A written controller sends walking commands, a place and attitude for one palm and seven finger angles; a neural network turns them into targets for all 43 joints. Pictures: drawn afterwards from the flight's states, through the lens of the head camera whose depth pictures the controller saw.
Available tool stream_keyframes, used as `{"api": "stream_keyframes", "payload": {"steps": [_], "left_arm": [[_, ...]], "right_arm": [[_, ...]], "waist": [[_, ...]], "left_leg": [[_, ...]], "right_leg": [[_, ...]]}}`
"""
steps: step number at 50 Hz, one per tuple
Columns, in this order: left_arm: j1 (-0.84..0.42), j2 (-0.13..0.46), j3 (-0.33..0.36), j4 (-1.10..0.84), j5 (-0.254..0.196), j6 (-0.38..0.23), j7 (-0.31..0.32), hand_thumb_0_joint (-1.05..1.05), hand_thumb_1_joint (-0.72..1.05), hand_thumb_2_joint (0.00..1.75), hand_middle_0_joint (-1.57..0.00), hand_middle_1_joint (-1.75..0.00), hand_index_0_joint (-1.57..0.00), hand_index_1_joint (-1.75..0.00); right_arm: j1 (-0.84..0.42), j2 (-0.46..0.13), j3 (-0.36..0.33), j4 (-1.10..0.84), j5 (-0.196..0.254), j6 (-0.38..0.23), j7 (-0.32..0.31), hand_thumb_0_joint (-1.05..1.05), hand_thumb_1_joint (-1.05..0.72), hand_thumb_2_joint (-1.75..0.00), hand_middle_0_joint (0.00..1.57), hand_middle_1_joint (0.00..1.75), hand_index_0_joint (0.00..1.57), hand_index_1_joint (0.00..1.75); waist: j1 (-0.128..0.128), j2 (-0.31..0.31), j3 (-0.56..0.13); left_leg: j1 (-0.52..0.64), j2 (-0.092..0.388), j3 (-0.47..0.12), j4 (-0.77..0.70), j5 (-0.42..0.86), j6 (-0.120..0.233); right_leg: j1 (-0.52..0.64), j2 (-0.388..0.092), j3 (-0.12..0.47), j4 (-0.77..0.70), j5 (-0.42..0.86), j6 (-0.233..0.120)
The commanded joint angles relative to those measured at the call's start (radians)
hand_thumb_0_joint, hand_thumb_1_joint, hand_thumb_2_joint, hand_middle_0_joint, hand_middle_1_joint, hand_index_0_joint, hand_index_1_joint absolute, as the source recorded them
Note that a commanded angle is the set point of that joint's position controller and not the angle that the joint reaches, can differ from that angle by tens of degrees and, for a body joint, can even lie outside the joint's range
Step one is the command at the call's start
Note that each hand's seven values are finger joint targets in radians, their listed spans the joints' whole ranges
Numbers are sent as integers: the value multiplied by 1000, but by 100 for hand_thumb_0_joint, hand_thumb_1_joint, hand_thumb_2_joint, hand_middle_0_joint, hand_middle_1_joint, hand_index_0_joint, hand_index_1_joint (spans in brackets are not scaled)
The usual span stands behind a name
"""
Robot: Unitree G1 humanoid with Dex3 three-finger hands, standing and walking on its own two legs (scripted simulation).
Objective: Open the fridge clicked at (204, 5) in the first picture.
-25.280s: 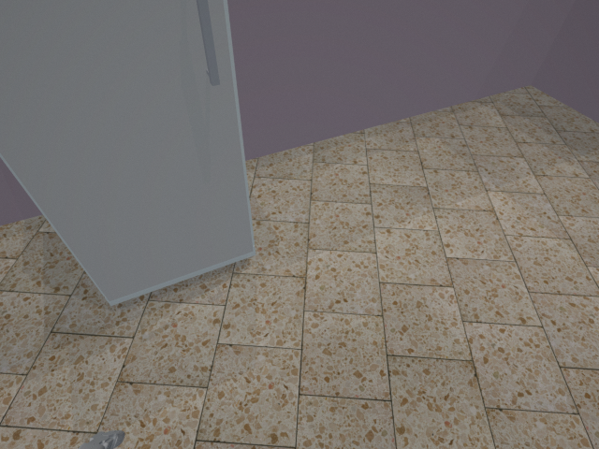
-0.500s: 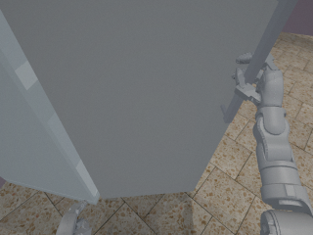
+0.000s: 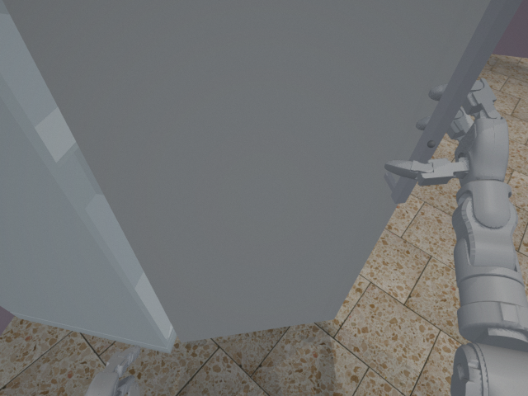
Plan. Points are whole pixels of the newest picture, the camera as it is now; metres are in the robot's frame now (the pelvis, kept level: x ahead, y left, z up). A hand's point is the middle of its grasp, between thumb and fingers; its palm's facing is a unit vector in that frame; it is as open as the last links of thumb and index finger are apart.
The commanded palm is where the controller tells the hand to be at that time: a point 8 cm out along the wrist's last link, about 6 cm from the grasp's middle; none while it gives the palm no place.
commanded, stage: loosen the grip on the handle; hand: right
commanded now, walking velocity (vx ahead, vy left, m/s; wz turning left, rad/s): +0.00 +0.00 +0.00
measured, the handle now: (431, 114) +0.46 -0.18 +0.22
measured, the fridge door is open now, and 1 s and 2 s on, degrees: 70 70 70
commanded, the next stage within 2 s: slip the hand off the handle in 0.24 s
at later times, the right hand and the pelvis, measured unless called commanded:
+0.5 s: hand (467, 156) +0.41 -0.23 +0.20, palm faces +0.14 +0.97 -0.19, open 14.7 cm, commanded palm +0.38 -0.27 +0.20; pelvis +0.02 +0.00 +0.00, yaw -2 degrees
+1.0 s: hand (507, 155) +0.42 -0.29 +0.19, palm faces +0.11 +0.98 -0.18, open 14.7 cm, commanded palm +0.38 -0.32 +0.20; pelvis +0.02 -0.04 +0.00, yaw -1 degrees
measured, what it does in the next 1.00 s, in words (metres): stands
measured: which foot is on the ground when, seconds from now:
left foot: down 0.00-1.00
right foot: down 0.00-1.00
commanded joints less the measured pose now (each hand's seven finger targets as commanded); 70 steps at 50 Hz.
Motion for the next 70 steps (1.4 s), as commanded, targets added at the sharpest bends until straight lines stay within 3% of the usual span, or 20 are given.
{"api": "stream_keyframes", "payload": {"steps": [1, 2, 3, 7, 12, 16, 17, 18, 21, 23, 30, 36, 40, 42, 44, 52, 54, 57, 61, 70], "left_arm": [[-75, 125, 49, -128, -8, -49, 22, 0, 90, 90, -20, -30, -20, -30], [-69, 128, 51, -126, -12, -47, 25, 0, 90, 90, -20, -30, -20, -30], [-65, 140, 53, -109, -9, -40, 34, 0, 90, 90, -20, -30, -20, -30], [-64, 115, 54, -108, -5, -30, 34, 0, 90, 90, -20, -30, -20, -30], [-49, 120, 55, -102, -8, -23, 25, 0, 90, 90, -20, -30, -20, -30], [-67, 118, 55, -120, -8, -13, 25, 0, 90, 90, -20, -30, -20, -30], [-34, 135, 57, -94, -9, -4, 31, 0, 90, 90, -20, -30, -20, -30], [-46, 123, 49, -111, -9, 2, 28, 0, 90, 90, -20, -30, -20, -30], [-58, 123, 50, -122, -6, 6, 34, 0, 90, 90, -20, -30, -20, -30], [-56, 114, 44, -127, -11, 6, 35, 0, 90, 90, -20, -30, -20, -30], [-40, 128, 39, -114, -16, 9, 48, 0, 90, 90, -20, -30, -20, -30], [-7, 139, 38, -111, -5, 17, 52, 0, 90, 90, -20, -30, -20, -30], [4, 141, 39, -126, -2, 26, 48, 0, 90, 90, -20, -30, -20, -30], [11, 141, 40, -132, -2, 29, 47, 0, 90, 90, -20, -30, -20, -30], [19, 147, 44, -131, 1, 34, 49, 0, 90, 90, -20, -30, -20, -30], [4, 139, 48, -170, -2, 35, 42, 0, 90, 90, -20, -30, -20, -30], [-11, 140, 45, -172, -4, 34, 45, 0, 90, 90, -20, -30, -20, -30], [-37, 131, 40, -185, -2, 25, 50, 0, 90, 90, -20, -30, -20, -30], [-64, 126, 33, -189, -1, 12, 54, 0, 90, 90, -20, -30, -20, -30], [-131, 118, 13, -195, -13, -13, 82, 0, 90, 90, -20, -30, -20, -30]], "right_arm": [[-403, -199, -19, -258, 30, -46, 30, 0, 55, -20, 34, 127, 34, 127], [-376, -223, -40, -249, 35, -38, 36, 0, 55, -20, 33, 125, 33, 125], [-406, -360, -151, -237, 41, -35, 33, 0, 55, -20, 32, 123, 32, 123], [-406, -291, -122, -331, 61, -53, 64, 0, 55, -20, 26, 117, 26, 117], [-317, -233, -86, -296, 75, -38, 83, 0, 55, -20, 25, 115, 25, 115], [-313, -245, -88, -367, 69, -31, 86, 0, 55, -20, 25, 115, 25, 115], [-289, -382, -207, -233, 57, -24, 82, 0, 55, -20, 25, 115, 25, 115], [-292, -320, -151, -255, 64, -26, 97, 0, 55, -20, 25, 115, 25, 115], [-334, -346, -186, -310, 86, -54, 125, 0, 55, -20, 25, 115, 25, 115], [-349, -303, -137, -289, 90, -64, 152, 0, 55, -20, 25, 115, 25, 115], [-426, -301, -100, -183, 102, -64, 208, 0, 55, -20, 25, 115, 25, 115], [-468, -365, -153, -157, 100, -80, 213, 0, 55, -20, 25, 115, 25, 115], [-400, -411, -209, -147, 104, -85, 224, 0, 55, -20, 25, 115, 25, 115], [-394, -395, -194, -168, 104, -84, 234, 0, 55, -20, 25, 115, 25, 115], [-405, -430, -219, -181, 102, -77, 236, 0, 55, -20, 25, 115, 25, 115], [-189, -351, -197, -359, 150, -43, 267, 0, 55, -20, 25, 115, 25, 115], [-172, -353, -205, -385, 159, -18, 260, 0, 55, -20, 25, 115, 25, 115], [-133, -346, -215, -486, 161, 0, 242, 0, 55, -20, 25, 115, 25, 115], [-28, -344, -237, -549, 173, 17, 234, 0, 55, -20, 25, 115, 25, 115], [34, -336, -230, -579, 202, 49, 283, 0, 55, -20, 25, 115, 25, 115]], "waist": [[-9, 58, -268], [-14, 83, -279], [-19, 95, -289], [-31, -6, -412], [-16, 52, -345], [-27, 7, -348], [-17, 71, -320], [-20, 57, -311], [-29, 6, -354], [-15, -3, -349], [13, -24, -282], [-1, -47, -339], [-22, -39, -356], [-22, -84, -365], [-17, -75, -360], [-43, -106, -380], [-40, -75, -326], [-51, -102, -336], [-60, -64, -307], [-48, -49, -221]], "left_leg": [[219, 10, -46, -127, 41, 3], [235, 8, -57, -131, 55, -3], [263, 19, -79, -135, 59, -11], [344, 11, -57, -79, 283, -4], [289, 5, -35, -75, 334, -15], [282, 5, -28, -69, 300, -10], [267, 3, -36, -70, 284, -17], [269, 6, -36, -67, 274, -19], [282, 2, -28, -53, 295, -8], [241, -6, -22, -49, 291, -7], [113, -13, -1, -58, 135, 3], [113, -16, 12, -29, 155, 15], [132, -20, 15, -15, 189, 15], [118, -22, 17, -8, 210, 18], [103, -25, 22, -7, 207, 17], [115, -31, 33, -4, 248, 16], [109, -31, 37, -13, 222, 14], [137, -27, 39, -13, 222, 18], [162, -24, 40, -19, 238, 15], [141, -19, 31, -51, 129, 9]], "right_leg": [[-25, 47, 1, -75, 72, -55], [-29, 48, -3, -72, 84, -56], [-58, 49, -7, -59, 84, -57], [4, 59, -4, -56, 223, -57], [-11, 62, -2, -42, 233, -55], [-5, 65, 7, -39, 221, -55], [-42, 57, 5, -29, 205, -54], [-60, 62, 5, -33, 193, -53], [-27, 61, 10, -27, 217, -53], [-10, 58, 11, -20, 225, -52], [-9, 50, 41, -15, 148, -45], [8, 44, 68, -4, 205, -41], [-6, 39, 67, -4, 246, -36], [24, 34, 71, 1, 298, -32], [28, 29, 77, 1, 310, -29], [97, 14, 89, 8, 454, -13], [62, 17, 88, -5, 385, -13], [74, 21, 87, -13, 378, -14], [60, 22, 79, -13, 354, -20], [26, 38, 72, -24, 172, -36]]}}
